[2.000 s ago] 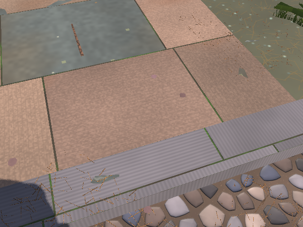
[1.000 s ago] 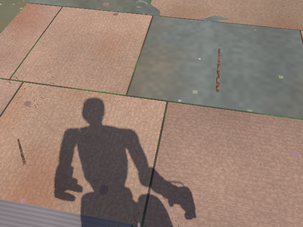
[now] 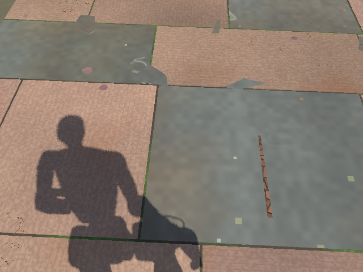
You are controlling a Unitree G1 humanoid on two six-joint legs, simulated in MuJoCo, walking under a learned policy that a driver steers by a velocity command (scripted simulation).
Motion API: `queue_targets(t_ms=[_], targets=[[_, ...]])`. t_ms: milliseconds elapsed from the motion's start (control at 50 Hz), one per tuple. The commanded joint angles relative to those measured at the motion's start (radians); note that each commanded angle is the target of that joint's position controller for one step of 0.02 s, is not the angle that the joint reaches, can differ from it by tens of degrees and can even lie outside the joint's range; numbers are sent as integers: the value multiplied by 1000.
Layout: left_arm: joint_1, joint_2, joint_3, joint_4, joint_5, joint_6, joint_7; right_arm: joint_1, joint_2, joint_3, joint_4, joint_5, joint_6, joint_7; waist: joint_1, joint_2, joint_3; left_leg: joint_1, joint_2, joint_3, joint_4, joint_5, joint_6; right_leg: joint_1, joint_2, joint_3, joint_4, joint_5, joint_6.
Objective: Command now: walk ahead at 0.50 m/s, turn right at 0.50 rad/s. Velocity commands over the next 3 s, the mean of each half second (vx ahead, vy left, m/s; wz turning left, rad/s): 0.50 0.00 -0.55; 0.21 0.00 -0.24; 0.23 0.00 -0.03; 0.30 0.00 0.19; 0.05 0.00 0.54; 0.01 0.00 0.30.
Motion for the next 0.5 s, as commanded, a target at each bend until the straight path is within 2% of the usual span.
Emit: queue_targets(t_ms=[20, 40, 60, 120, 180, 220, 280, 320, 360, 380, 400, 420, 440, 460, 480, 500], targets=[[173, 108, 33, -30, 2, -15, 16, -123, -125, -20, -178, 23, -81, 11, 66, 23, -165, -569, 41, -150, 252, 75, 33, 579, -324, 557, -323, 88, -222], [133, 83, 24, -45, 4, -21, 16, -119, -136, -30, -183, 6, -72, 4, 35, 49, -133, -530, 71, -143, 179, 109, 22, 486, -289, 479, -332, 176, -202], [114, 80, 20, -55, 9, -22, 20, -100, -130, -34, -190, -3, -58, 4, 8, 39, -108, -484, 88, -142, 146, 121, 7, 405, -259, 439, -351, 220, -198], [130, 113, 28, -62, -2, -22, 35, -100, -100, -34, -227, -24, -29, 0, -20, 16, -66, -486, 102, -111, -1, 144, -50, 284, -232, 384, -377, 304, -200], [161, 150, 38, -64, -2, -14, 52, -232, -66, -20, -271, -33, -21, -4, 18, -17, -32, -438, 68, -71, -268, 319, -83, 170, -164, 298, -367, 296, -157], [200, 157, 42, -56, -9, -6, 56, -315, -45, -11, -288, -28, -24, 0, 60, -54, -42, -360, 21, -57, -446, 461, -81, 149, -131, 279, -334, 238, -118], [249, 161, 45, -44, -18, 3, 58, -380, -77, -22, -315, -5, -30, 6, 90, -91, -57, -322, -14, -82, -570, 502, -77, 219, -165, 360, -281, 150, -95], [255, 150, 45, -44, -21, 8, 64, -382, -115, -39, -325, -3, -38, 13, 79, -103, -67, -308, -18, -113, -635, 450, -54, 302, -198, 439, -219, 95, -77], [226, 151, 49, -55, -14, 13, 66, -320, -139, -57, -318, 0, -48, 16, 32, -129, -77, -223, -22, -108, -673, 379, -16, 326, -206, 485, -144, 107, -53], [208, 127, 42, -67, -9, 12, 64, -231, -159, -71, -301, -7, -52, 11, -16, -127, -122, -87, -12, -101, -704, 376, 15, 303, -163, 464, -48, 160, -24], [194, 70, 21, -90, 4, 7, 58, -84, -206, -87, -291, -26, -55, 4, -84, -55, -252, 163, 132, -221, -677, 350, 81, 196, -109, 393, 197, 81, 15], [338, 4, 1, -111, -14, -2, 59, 36, -286, -108, -261, -44, -45, 2, -45, 259, -402, 539, 372, -646, -726, 209, 246, -159, 31, 253, 542, -323, 88], [364, 81, 5, -101, -28, -5, 60, 56, -225, -97, -253, -20, -38, 8, -54, 315, -400, 556, 430, -873, -802, -40, 276, -326, -32, 260, 731, -420, 104], [275, 147, 24, -102, -27, 2, 60, 10, -150, -79, -272, -15, -29, 3, -78, 186, -262, 439, 384, -732, -825, -83, 229, -375, -74, 259, 801, -321, 116], [197, 156, 28, -118, -12, 9, 60, -40, -126, -68, -275, -18, -18, 0, -69, 92, -167, 298, 339, -573, -829, 28, 192, -351, -110, 219, 792, -238, 121], [153, 145, 32, -135, 0, 10, 56, -80, -110, -61, -271, -23, -13, 2, -45, 69, -99, 173, 293, -466, -851, 152, 180, -320, -136, 211, 746, -188, 122]])
Next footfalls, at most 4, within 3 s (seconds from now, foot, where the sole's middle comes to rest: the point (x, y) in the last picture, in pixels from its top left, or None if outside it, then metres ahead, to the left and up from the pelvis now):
0.40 left None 0.44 0.11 -0.75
0.84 right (238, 246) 0.54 -0.20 -0.75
1.20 left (164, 257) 0.50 0.07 -0.75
1.68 right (257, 222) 0.63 -0.28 -0.75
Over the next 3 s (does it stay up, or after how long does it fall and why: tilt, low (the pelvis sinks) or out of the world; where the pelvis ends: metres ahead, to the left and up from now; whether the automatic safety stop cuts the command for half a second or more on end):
stays up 0.72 -0.21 0.02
